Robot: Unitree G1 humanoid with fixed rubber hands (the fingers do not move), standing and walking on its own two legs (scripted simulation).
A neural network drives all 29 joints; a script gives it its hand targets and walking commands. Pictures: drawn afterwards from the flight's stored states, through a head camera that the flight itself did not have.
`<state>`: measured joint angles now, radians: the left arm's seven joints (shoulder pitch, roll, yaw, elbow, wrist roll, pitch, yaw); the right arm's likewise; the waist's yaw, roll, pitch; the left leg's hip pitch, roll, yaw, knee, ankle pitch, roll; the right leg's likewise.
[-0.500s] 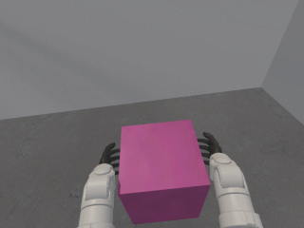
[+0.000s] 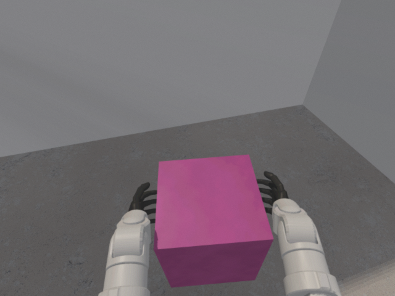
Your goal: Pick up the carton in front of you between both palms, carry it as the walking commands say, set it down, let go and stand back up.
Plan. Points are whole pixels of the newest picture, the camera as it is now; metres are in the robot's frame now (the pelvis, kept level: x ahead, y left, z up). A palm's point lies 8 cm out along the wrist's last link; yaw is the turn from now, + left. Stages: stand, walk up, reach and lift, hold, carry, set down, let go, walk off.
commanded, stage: hold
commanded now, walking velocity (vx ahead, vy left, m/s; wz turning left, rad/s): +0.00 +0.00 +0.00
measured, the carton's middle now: (208, 223) +0.31 +0.00 -0.05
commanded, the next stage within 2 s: set down in 0.32 s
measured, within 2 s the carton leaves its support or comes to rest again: neither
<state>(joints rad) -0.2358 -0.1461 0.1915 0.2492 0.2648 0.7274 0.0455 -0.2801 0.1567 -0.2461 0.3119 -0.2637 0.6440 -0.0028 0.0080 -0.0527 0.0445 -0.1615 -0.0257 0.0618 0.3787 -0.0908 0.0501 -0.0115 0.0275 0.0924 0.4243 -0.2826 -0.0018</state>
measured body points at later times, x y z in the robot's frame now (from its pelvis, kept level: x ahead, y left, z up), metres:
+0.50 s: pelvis +0.00 +0.01 +0.00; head -0.05 +0.04 +0.44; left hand +0.31 +0.15 +0.02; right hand +0.31 -0.15 +0.04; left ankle +0.08 +0.08 -0.74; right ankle -0.02 -0.13 -0.74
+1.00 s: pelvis -0.03 -0.02 -0.07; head +0.18 +0.01 +0.32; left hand +0.37 +0.16 -0.17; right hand +0.38 -0.14 -0.15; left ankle +0.08 +0.08 -0.74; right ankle -0.02 -0.13 -0.74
